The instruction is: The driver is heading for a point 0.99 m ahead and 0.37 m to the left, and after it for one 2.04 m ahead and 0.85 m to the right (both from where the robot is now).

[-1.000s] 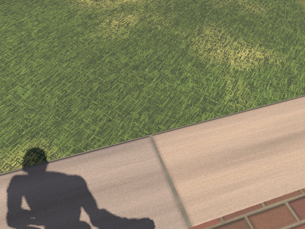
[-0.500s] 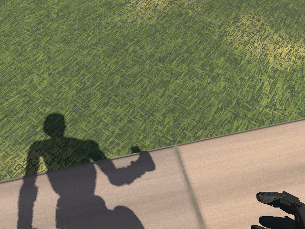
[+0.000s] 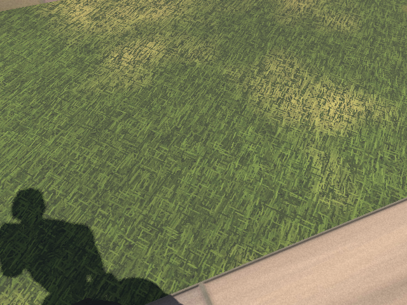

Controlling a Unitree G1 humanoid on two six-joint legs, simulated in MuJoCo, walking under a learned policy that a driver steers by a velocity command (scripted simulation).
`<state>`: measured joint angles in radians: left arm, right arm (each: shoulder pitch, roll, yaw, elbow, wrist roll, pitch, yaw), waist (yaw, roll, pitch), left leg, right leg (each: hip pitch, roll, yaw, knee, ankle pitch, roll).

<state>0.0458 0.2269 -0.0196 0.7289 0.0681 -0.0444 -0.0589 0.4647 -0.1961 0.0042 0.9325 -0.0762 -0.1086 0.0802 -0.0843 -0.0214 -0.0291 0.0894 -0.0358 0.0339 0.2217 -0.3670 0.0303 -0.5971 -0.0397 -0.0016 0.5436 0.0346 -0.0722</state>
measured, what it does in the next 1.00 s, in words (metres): goes down, turning left: right foot, then left foot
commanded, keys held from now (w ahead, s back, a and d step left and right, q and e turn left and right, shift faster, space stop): w+q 1.00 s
